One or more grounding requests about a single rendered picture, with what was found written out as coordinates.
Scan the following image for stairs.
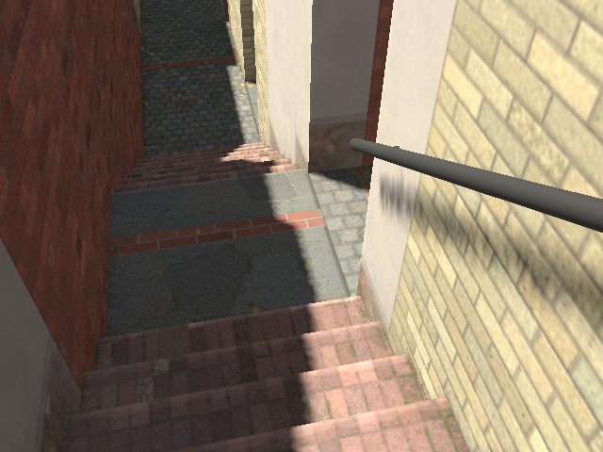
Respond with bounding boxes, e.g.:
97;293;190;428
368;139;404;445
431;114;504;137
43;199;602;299
117;142;300;193
62;296;469;452

